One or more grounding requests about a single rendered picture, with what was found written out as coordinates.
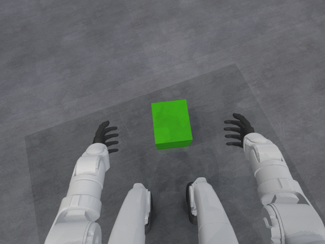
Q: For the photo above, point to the carton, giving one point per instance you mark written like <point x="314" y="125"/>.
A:
<point x="171" y="124"/>

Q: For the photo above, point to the right robot upper arm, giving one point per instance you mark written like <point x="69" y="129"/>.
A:
<point x="285" y="223"/>

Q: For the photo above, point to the left robot upper arm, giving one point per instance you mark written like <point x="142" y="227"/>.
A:
<point x="82" y="232"/>

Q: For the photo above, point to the right robot forearm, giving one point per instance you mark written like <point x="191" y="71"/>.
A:
<point x="275" y="183"/>

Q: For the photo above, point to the left robot forearm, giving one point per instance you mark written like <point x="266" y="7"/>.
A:
<point x="82" y="202"/>

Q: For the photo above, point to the robot left hand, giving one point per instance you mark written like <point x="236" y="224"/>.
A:
<point x="100" y="136"/>

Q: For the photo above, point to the left robot thigh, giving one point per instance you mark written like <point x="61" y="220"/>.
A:
<point x="129" y="227"/>

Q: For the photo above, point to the left robot shin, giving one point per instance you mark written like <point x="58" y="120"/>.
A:
<point x="138" y="185"/>

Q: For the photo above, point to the robot right hand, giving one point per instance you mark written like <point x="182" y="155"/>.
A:
<point x="245" y="128"/>

